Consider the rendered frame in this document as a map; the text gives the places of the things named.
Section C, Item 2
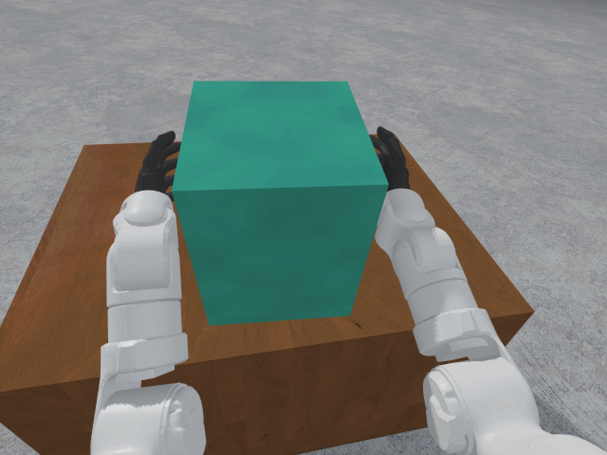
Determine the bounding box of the carton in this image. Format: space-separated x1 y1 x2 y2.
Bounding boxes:
172 81 389 326

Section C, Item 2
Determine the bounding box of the pedestal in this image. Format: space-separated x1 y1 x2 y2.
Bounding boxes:
0 134 535 455

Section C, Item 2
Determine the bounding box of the left robot hand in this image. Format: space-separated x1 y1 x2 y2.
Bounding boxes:
134 131 181 202

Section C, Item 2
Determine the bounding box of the robot left upper arm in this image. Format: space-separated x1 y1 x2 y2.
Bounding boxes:
92 383 206 455

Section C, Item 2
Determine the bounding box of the right robot hand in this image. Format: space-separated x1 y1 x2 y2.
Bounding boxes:
369 126 410 191

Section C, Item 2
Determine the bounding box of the robot right upper arm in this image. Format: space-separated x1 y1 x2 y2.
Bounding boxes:
423 355 607 455

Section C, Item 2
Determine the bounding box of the right robot forearm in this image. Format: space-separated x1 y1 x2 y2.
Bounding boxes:
375 189 540 423

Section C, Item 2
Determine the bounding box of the left robot forearm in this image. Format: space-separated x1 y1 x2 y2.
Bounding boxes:
90 191 189 455

